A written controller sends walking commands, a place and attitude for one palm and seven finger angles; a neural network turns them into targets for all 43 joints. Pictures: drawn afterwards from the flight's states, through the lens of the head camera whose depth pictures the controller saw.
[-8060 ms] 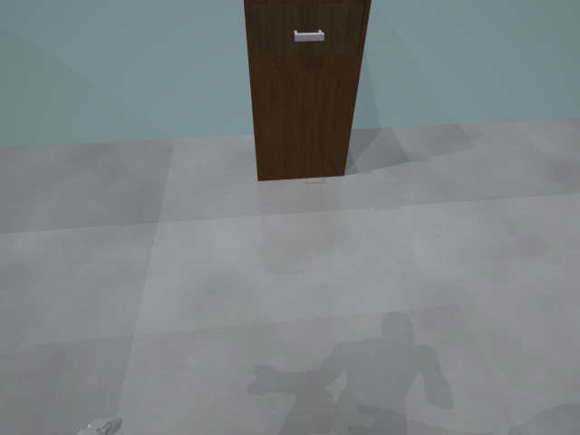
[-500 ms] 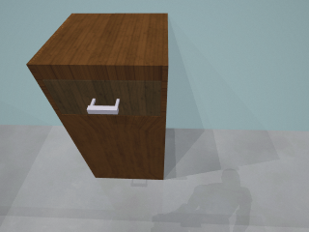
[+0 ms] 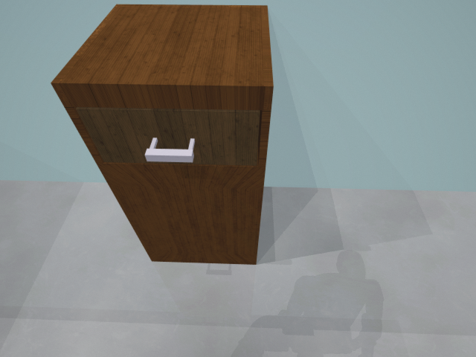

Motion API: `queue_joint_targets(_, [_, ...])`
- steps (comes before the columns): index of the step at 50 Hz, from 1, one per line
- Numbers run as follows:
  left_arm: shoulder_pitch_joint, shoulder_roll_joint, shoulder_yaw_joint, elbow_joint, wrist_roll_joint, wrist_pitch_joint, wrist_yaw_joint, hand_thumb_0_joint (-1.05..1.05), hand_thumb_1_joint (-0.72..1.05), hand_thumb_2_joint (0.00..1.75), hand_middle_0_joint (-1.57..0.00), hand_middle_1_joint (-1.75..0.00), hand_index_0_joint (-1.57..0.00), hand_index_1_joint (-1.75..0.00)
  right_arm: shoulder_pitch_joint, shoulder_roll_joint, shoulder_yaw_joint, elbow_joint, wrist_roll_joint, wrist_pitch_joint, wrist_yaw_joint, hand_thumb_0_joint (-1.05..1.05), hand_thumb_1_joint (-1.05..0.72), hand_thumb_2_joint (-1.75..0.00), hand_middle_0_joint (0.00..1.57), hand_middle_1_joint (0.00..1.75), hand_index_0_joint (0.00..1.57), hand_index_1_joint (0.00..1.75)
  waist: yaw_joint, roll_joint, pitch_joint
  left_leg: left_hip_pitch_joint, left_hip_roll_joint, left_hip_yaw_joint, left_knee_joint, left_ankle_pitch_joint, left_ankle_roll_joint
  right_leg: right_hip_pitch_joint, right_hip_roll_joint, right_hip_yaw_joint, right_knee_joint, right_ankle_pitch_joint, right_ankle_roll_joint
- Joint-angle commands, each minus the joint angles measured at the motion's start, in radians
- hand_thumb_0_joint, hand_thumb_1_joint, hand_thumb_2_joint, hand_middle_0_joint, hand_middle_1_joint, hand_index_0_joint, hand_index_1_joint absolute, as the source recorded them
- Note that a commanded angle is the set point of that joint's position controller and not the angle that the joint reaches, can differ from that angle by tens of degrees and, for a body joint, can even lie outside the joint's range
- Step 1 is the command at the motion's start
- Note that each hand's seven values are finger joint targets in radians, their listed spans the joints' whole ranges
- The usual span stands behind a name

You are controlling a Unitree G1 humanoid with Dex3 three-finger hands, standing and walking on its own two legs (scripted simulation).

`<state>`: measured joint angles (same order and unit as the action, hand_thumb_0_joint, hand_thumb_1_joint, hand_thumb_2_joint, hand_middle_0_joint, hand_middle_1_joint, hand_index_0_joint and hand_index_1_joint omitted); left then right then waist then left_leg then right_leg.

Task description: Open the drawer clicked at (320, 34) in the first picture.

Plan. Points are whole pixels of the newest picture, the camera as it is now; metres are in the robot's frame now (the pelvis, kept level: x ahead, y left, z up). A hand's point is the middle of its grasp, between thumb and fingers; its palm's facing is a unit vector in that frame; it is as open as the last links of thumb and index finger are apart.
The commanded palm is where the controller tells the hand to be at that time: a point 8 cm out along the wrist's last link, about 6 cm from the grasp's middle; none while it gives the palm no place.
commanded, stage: look again from close up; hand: left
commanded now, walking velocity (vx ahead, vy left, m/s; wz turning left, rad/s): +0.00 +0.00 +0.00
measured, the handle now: (171, 148) +0.57 +0.20 -0.02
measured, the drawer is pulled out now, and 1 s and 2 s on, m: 0.00 0.00 0.00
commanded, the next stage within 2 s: raise the hand with hooked fingers in 0.38 s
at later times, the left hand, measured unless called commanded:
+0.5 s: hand out of the picture +0.00 +0.19 -0.17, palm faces +0.00 -0.98 -0.21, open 7.4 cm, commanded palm +0.11 +0.24 -0.06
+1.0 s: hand out of the picture +0.13 +0.21 -0.07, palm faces -0.13 -0.12 -0.98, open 9.1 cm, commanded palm +0.16 +0.23 +0.01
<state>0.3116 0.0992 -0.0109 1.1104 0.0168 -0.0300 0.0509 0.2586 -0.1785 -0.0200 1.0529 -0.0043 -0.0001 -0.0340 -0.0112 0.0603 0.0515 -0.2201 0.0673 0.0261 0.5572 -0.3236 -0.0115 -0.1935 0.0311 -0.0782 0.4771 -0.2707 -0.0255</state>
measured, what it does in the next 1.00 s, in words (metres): stands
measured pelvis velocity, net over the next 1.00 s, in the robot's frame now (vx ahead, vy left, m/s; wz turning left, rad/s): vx -0.01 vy -0.03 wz -0.01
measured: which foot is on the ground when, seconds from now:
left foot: down 0.00-1.00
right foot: down 0.00-1.00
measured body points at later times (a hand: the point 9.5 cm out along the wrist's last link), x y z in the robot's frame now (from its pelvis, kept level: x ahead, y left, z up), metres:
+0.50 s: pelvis +0.01 +0.02 +0.00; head +0.02 +0.01 +0.45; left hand +0.00 +0.24 -0.15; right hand -0.02 -0.18 -0.17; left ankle -0.02 +0.12 -0.73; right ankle -0.01 -0.11 -0.73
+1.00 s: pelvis -0.01 -0.03 -0.04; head +0.05 -0.04 +0.41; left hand +0.13 +0.21 -0.01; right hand +0.27 -0.25 -0.10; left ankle -0.02 +0.12 -0.73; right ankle -0.01 -0.11 -0.73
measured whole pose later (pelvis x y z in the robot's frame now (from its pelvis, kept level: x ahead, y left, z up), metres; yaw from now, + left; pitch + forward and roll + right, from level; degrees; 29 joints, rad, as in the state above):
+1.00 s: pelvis -0.01 -0.03 -0.04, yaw -1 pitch +11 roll +3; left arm 0.54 0.37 -0.03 -0.02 1.09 -0.11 0.44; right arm 0.02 -0.27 -0.06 0.50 -0.09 0.04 0.03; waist 0.15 -0.05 -0.10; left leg -0.61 0.04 0.04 0.84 -0.43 -0.03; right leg -0.66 -0.01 -0.04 0.92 -0.46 -0.07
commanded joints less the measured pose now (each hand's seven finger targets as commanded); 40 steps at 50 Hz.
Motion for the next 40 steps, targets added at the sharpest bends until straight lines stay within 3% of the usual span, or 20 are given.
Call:
queue_joint_targets(1, [0.038, 0.105, 0.027, -0.059, -0.005, 0.005, -0.001, 0.0, 0.9, 0.9, -0.2, -0.3, -0.2, -0.3, 0.123, -0.07, 0.004, -0.036, -0.015, -0.026, 0.005, 0.0, -0.9, -0.9, 0.2, 0.3, 0.2, 0.3, -0.003, -0.043, -0.004, -0.044, 0.084, -0.08, -0.149, 0.124, 0.059, -0.04, -0.095, 0.088, -0.043, 0.004, -0.021])
queue_joint_targets(2, [0.035, 0.107, 0.025, -0.055, -0.001, 0.014, -0.003, 0.0, 0.9, 0.9, -0.2, -0.3, -0.2, -0.3, 0.112, -0.07, 0.006, -0.033, -0.017, -0.028, 0.006, 0.0, -0.9, -0.9, 0.2, 0.3, 0.2, 0.3, 0.003, 0.061, 0.029, -0.075, 0.087, -0.104, -0.193, 0.12, 0.065, -0.038, -0.087, 0.069, -0.013, -0.027, -0.015])
queue_joint_targets(3, [0.041, 0.109, 0.023, -0.051, 0.0, 0.018, -0.008, 0.0, 0.9, 0.9, -0.2, -0.3, -0.2, -0.3, 0.094, -0.069, 0.009, -0.035, -0.016, -0.028, 0.005, 0.0, -0.9, -0.9, 0.2, 0.3, 0.2, 0.3, 0.015, 0.076, 0.065, -0.103, 0.087, -0.118, -0.224, 0.099, 0.072, -0.033, -0.081, 0.06, -0.001, -0.028, -0.011])
queue_joint_targets(6, [0.058, 0.108, 0.017, -0.042, 0.002, 0.02, -0.018, 0.0, 0.9, 0.9, -0.2, -0.3, -0.2, -0.3, 0.088, -0.077, 0.013, -0.045, -0.012, -0.028, 0.003, 0.0, -0.9, -0.9, 0.2, 0.3, 0.2, 0.3, 0.025, 0.005, 0.111, -0.144, 0.068, -0.124, -0.269, -0.027, 0.077, -0.035, -0.086, 0.07, -0.012, -0.014, -0.011])
queue_joint_targets(10, [0.055, 0.115, 0.015, -0.042, 0.001, 0.021, -0.022, 0.0, 0.9, 0.9, -0.2, -0.3, -0.2, -0.3, 0.111, -0.08, 0.015, -0.032, -0.012, -0.033, 0.003, 0.0, -0.9, -0.9, 0.2, 0.3, 0.2, 0.3, 0.025, -0.035, 0.092, -0.118, 0.063, -0.128, -0.287, -0.036, 0.081, -0.032, -0.096, 0.07, -0.012, 0.002, -0.006])
queue_joint_targets(19, [0.057, 0.12, 0.018, -0.031, -0.004, 0.014, -0.02, 0.0, 0.9, 0.9, -0.2, -0.3, -0.2, -0.3, 0.137, -0.063, 0.023, 0.012, -0.01, -0.043, -0.001, 0.0, -0.9, -0.9, 0.2, 0.3, 0.2, 0.3, 0.022, -0.05, 0.006, -0.017, 0.043, -0.079, -0.223, 0.186, 0.078, -0.004, -0.119, 0.088, -0.015, 0.093, -0.002])
queue_joint_targets(23, [0.055, 0.118, 0.019, -0.022, -0.004, 0.012, -0.017, 0.0, 0.9, 0.9, -0.2, -0.3, -0.2, -0.3, 0.141, -0.051, 0.025, 0.03, -0.008, -0.042, -0.003, 0.0, -0.9, -0.9, 0.2, 0.3, 0.2, 0.3, 0.017, -0.071, 0.016, -0.005, 0.038, -0.064, -0.2, 0.235, 0.073, -0.008, -0.124, 0.094, -0.017, 0.124, -0.003])
queue_joint_targets(24, [0.117, 0.163, 0.018, 0.006, 0.001, 0.001, 0.024, 0.0, 0.9, 0.9, -0.2, -0.3, -0.2, -0.3, 0.019, -0.109, 0.008, -0.047, 0.007, -0.037, 0.011, 0.0, -0.9, -0.9, 0.2, 0.3, 0.2, 0.3, 0.057, -0.241, 0.066, -0.096, 0.06, -0.042, -0.014, 0.261, 0.035, -0.036, -0.171, 0.135, -0.07, 0.357, 0.011])
queue_joint_targets(25, [-0.685, 0.463, -0.005, -1.477, 0.164, -0.167, 0.034, 0.0, 0.88, 0.89, -0.2, -0.32, -0.2, -0.32, 0.028, -0.247, 0.004, -0.372, 0.054, -0.18, -0.039, 0.0, -0.9, -0.9, 0.2, 0.3, 0.2, 0.3, -0.054, 0.031, -0.436, 0.169, -0.051, -0.016, -0.13, 0.379, 0.068, 0.01, -0.042, 0.152, 0.058, 0.32, -0.022])
queue_joint_targets(26, [-0.244, 0.405, 0.039, -1.178, 0.173, -0.082, 0.104, 0.0, 0.85, 0.88, -0.2, -0.33, -0.2, -0.33, -0.073, -0.165, 0.008, -0.315, 0.046, -0.278, -0.084, 0.0, -0.9, -0.9, 0.2, 0.3, 0.2, 0.3, 0.032, 0.167, -0.372, 0.217, -0.012, -0.015, -0.129, 0.51, 0.047, -0.054, -0.044, 0.066, 0.101, 0.125, -0.03])
queue_joint_targets(27, [-0.198, 0.321, 0.026, -1.133, 0.118, -0.014, 0.158, 0.0, 0.83, 0.87, -0.21, -0.34, -0.21, -0.34, -0.055, -0.162, -0.02, -0.247, 0.056, -0.313, -0.086, 0.0, -0.9, -0.9, 0.2, 0.3, 0.2, 0.3, 0.015, 0.166, -0.269, 0.114, -0.018, -0.012, -0.141, 0.385, 0.009, -0.112, -0.036, 0.029, 0.112, 0.006, -0.017])
queue_joint_targets(28, [0.086, 0.133, -0.076, -0.988, 0.157, 0.08, 0.173, 0.0, 0.81, 0.86, -0.21, -0.36, -0.21, -0.36, -0.039, -0.109, -0.008, -0.254, 0.065, -0.32, -0.084, 0.0, -0.9, -0.9, 0.2, 0.3, 0.2, 0.3, 0.013, 0.107, -0.195, 0.033, -0.009, -0.026, -0.152, 0.333, 0.014, -0.144, -0.039, 0.016, 0.11, -0.007, -0.006])
queue_joint_targets(29, [-0.044, 0.142, -0.111, -1.193, 0.191, 0.079, 0.176, 0.0, 0.78, 0.85, -0.21, -0.37, -0.21, -0.37, -0.081, -0.134, -0.005, -0.335, 0.066, -0.333, -0.077, 0.0, -0.9, -0.9, 0.2, 0.3, 0.2, 0.3, 0.011, 0.102, -0.108, -0.015, -0.025, -0.039, -0.134, 0.267, 0.018, -0.154, -0.045, 0.019, 0.09, 0.046, -0.007])
queue_joint_targets(30, [-0.017, 0.205, -0.08, -1.227, 0.281, 0.074, 0.198, 0.0, 0.76, 0.84, -0.21, -0.39, -0.21, -0.39, -0.102, -0.174, -0.013, -0.348, 0.045, -0.338, -0.076, 0.0, -0.9, -0.9, 0.2, 0.3, 0.2, 0.3, 0.005, 0.069, -0.162, -0.019, -0.032, -0.045, -0.1, 0.256, 0.024, -0.175, -0.036, 0.032, 0.085, 0.061, -0.016])
queue_joint_targets(32, [0.06, 0.254, -0.052, -1.186, 0.457, 0.084, 0.245, 0.0, 0.71, 0.82, -0.21, -0.42, -0.21, -0.42, -0.115, -0.189, -0.015, -0.414, 0.008, -0.309, -0.057, 0.0, -0.9, -0.9, 0.2, 0.3, 0.2, 0.3, -0.003, -0.046, -0.128, -0.104, -0.063, -0.06, -0.028, 0.268, 0.032, -0.242, -0.018, 0.032, 0.105, 0.056, -0.028])
queue_joint_targets(33, [0.098, 0.243, -0.058, -1.146, 0.542, 0.089, 0.264, 0.0, 0.69, 0.81, -0.22, -0.43, -0.22, -0.43, -0.114, -0.189, -0.025, -0.444, -0.009, -0.282, -0.042, 0.0, -0.9, -0.9, 0.2, 0.3, 0.2, 0.3, 0.011, -0.143, -0.127, -0.134, -0.068, -0.05, 0.007, 0.29, 0.031, -0.273, -0.012, 0.022, 0.117, 0.043, -0.025])
queue_joint_targets(34, [0.235, 0.233, -0.041, -1.088, 0.627, 0.096, 0.278, 0.0, 0.67, 0.8, -0.22, -0.45, -0.22, -0.45, -0.138, -0.187, -0.045, -0.484, -0.024, -0.25, -0.024, 0.0, -0.9, -0.9, 0.2, 0.3, 0.2, 0.3, 0.056, -0.205, -0.127, -0.162, -0.073, -0.037, 0.027, 0.288, 0.026, -0.274, -0.008, 0.03, 0.121, 0.017, -0.026])
queue_joint_targets(36, [0.455, 0.185, -0.065, -1.005, 0.774, 0.098, 0.29, 0.0, 0.62, 0.78, -0.22, -0.48, -0.22, -0.48, -0.186, -0.185, -0.059, -0.534, -0.041, -0.16, 0.021, 0.0, -0.9, -0.9, 0.2, 0.3, 0.2, 0.3, 0.117, -0.291, -0.103, -0.254, -0.081, -0.013, 0.049, 0.263, 0.014, -0.269, -0.004, 0.066, 0.143, 0.049, -0.039])
queue_joint_targets(37, [0.516, 0.194, -0.039, -1.0, 0.833, 0.085, 0.289, 0.0, 0.6, 0.77, -0.22, -0.5, -0.22, -0.5, -0.201, -0.178, -0.068, -0.555, -0.037, -0.113, 0.046, 0.0, -0.9, -0.9, 0.2, 0.3, 0.2, 0.3, 0.152, -0.299, -0.121, -0.287, -0.083, -0.001, 0.053, 0.29, 0.011, -0.232, -0.005, 0.099, 0.158, 0.126, -0.049])
queue_joint_targets(40, [0.43, 0.28, 0.005, -1.134, 0.954, 0.006, 0.312, 0.0, 0.53, 0.74, -0.23, -0.54, -0.23, -0.54, -0.268, -0.169, -0.052, -0.629, -0.033, -0.04, 0.081, 0.0, -0.9, -0.9, 0.2, 0.3, 0.2, 0.3, 0.178, -0.254, -0.194, -0.334, -0.104, 0.024, 0.091, 0.255, 0.011, -0.193, -0.022, 0.146, 0.21, 0.214, -0.049])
